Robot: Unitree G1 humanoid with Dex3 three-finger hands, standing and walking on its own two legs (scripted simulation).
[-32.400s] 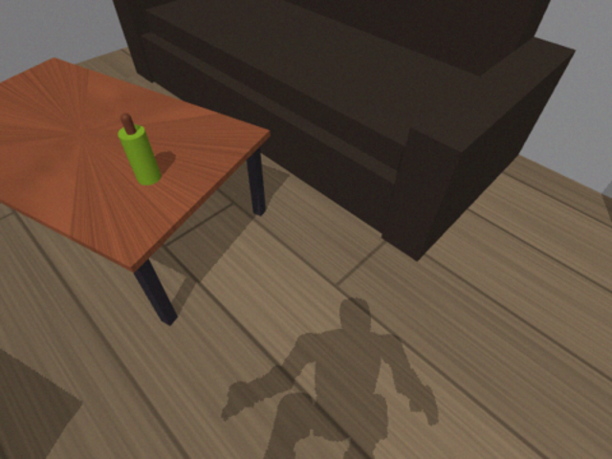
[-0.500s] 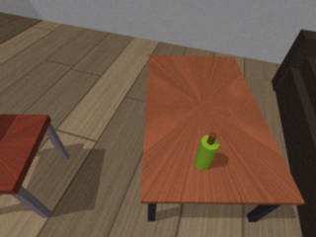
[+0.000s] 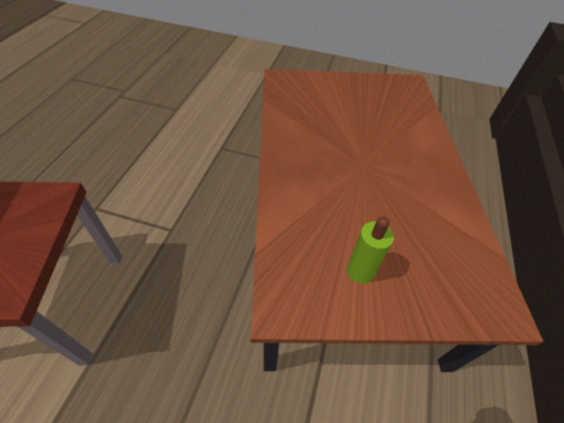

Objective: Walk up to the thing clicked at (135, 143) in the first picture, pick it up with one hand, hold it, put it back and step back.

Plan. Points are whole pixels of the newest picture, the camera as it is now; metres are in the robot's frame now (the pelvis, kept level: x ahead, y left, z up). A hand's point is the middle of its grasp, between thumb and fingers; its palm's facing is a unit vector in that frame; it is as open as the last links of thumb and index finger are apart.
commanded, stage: step back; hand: right
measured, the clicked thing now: (371, 248) +0.53 -0.22 -0.24
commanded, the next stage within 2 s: none
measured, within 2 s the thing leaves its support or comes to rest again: neither
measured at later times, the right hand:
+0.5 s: hand out of the picture +0.01 -0.27 -0.18, palm faces -0.11 +0.91 -0.39, open 7.4 cm
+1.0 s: hand out of the picture -0.09 -0.29 -0.17, palm faces +0.03 +0.93 -0.36, open 7.4 cm
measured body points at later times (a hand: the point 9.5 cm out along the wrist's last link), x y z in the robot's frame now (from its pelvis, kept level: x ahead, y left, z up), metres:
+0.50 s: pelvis -0.08 -0.01 -0.02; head +0.00 +0.00 +0.42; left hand +0.04 +0.30 -0.14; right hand +0.02 -0.32 -0.15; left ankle -0.11 +0.11 -0.74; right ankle -0.01 -0.13 -0.74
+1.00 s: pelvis -0.21 -0.02 -0.02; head -0.15 -0.04 +0.42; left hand -0.11 +0.29 -0.13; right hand -0.09 -0.33 -0.15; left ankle -0.15 +0.11 -0.71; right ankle -0.22 -0.13 -0.74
